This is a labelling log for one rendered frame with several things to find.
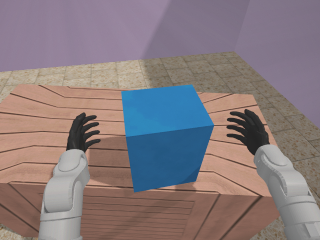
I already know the robot left hand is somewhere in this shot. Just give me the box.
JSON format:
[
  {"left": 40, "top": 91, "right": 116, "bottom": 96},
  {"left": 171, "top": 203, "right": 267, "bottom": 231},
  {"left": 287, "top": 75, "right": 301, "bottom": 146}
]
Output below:
[{"left": 66, "top": 112, "right": 101, "bottom": 154}]

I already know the robot right hand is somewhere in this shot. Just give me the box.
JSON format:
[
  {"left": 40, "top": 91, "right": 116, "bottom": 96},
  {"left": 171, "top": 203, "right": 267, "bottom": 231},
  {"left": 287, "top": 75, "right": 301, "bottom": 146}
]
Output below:
[{"left": 226, "top": 109, "right": 270, "bottom": 155}]

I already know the robot left forearm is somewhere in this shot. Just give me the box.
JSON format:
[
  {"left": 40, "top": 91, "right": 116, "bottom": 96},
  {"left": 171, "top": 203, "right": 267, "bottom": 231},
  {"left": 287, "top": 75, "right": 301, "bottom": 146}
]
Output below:
[{"left": 38, "top": 149, "right": 90, "bottom": 240}]

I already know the pedestal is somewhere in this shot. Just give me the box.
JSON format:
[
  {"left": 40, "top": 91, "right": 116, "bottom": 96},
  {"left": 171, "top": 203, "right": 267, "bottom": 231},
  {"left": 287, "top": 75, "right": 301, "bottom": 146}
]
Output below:
[{"left": 0, "top": 84, "right": 281, "bottom": 240}]

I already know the robot right forearm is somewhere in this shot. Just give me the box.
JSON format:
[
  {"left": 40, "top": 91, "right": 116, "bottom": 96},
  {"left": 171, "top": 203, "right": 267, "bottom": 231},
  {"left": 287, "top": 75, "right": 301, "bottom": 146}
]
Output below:
[{"left": 253, "top": 144, "right": 320, "bottom": 240}]

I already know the carton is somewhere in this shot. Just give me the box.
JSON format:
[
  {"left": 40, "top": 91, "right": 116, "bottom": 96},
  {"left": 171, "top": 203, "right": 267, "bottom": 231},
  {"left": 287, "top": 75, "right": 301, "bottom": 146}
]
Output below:
[{"left": 121, "top": 84, "right": 214, "bottom": 193}]

